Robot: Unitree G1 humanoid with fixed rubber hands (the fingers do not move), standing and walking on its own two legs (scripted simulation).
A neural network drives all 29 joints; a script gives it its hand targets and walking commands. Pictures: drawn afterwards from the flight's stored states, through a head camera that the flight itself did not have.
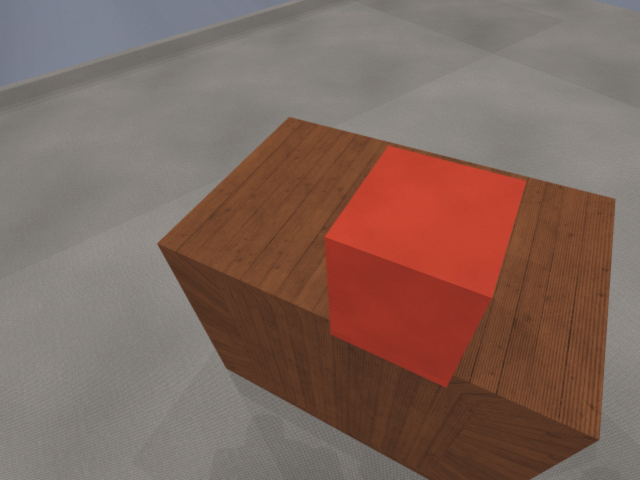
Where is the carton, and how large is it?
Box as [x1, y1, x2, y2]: [325, 146, 525, 386]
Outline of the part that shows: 388,146 325,236 330,331 331,334 443,386 446,386 491,298 525,181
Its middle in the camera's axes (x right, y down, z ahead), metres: +0.15 +0.04 +0.60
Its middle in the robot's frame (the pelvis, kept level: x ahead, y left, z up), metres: +0.43 -0.10 -0.01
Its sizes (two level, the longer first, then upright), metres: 0.210 0.200 0.250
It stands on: a pedestal, 0.64 m high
